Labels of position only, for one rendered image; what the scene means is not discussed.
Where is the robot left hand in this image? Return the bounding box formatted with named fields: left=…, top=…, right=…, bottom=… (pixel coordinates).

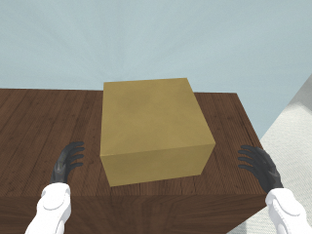
left=49, top=141, right=85, bottom=184

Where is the pedestal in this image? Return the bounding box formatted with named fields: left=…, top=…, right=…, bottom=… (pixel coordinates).
left=0, top=88, right=267, bottom=234

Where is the robot right forearm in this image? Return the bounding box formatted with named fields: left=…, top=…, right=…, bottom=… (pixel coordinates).
left=265, top=188, right=312, bottom=234

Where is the carton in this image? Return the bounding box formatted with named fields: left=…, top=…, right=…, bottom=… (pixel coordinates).
left=99, top=77, right=215, bottom=187

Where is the robot left forearm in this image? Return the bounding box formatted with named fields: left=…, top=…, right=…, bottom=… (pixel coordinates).
left=24, top=182, right=71, bottom=234

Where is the robot right hand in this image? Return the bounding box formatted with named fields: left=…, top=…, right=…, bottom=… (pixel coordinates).
left=237, top=144, right=284, bottom=194

